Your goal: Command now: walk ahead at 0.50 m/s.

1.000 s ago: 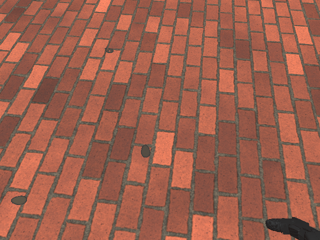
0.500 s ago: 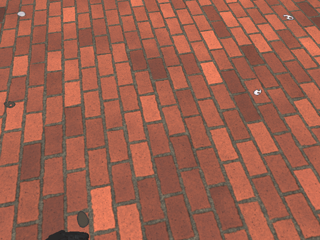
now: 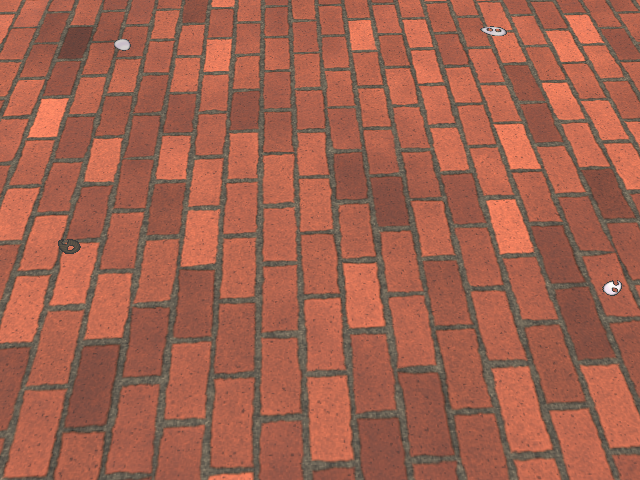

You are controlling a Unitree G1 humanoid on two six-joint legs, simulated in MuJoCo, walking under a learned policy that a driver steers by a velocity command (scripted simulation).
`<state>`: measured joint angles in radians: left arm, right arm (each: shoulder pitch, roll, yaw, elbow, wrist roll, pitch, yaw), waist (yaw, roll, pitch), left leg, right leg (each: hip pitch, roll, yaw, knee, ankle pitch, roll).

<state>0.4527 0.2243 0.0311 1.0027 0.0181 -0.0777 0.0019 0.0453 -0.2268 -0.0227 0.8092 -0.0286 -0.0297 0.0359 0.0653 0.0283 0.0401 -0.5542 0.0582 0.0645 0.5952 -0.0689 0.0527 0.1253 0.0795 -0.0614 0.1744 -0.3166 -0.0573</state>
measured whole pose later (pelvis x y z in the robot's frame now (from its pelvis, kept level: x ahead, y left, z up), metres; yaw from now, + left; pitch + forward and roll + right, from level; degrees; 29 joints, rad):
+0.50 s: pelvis +0.27 +0.02 +0.01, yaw +2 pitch +0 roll +2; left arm 0.05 0.22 0.03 0.87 0.03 -0.03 -0.03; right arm 0.45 -0.19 -0.03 1.03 -0.01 -0.08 0.00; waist -0.07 -0.04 0.04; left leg 0.06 -0.09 0.05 0.20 -0.26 0.07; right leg -0.58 -0.09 -0.03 0.64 -0.03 -0.01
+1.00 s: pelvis +0.52 +0.01 +0.01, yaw +18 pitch +0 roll -2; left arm 0.40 0.21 0.05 0.98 0.02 -0.10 0.01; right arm 0.08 -0.23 -0.06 0.84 -0.03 0.01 0.06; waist 0.04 0.03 0.05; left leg -0.63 0.09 0.06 0.76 -0.03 0.06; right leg 0.04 0.01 -0.28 0.24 -0.28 -0.03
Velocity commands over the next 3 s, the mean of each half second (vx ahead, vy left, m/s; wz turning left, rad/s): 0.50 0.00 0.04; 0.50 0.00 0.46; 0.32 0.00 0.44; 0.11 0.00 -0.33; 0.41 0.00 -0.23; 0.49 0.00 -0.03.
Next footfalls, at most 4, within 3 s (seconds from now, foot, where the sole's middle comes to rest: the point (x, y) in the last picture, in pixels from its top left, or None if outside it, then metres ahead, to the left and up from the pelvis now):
0.06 left None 0.20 0.10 -0.77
0.60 right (395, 469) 0.50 -0.09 -0.77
1.14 left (276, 369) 0.70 0.18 -0.77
1.68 right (316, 305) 0.88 0.10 -0.77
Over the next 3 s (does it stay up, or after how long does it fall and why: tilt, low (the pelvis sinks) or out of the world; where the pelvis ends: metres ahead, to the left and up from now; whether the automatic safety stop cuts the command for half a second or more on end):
stays up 1.21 0.22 -0.01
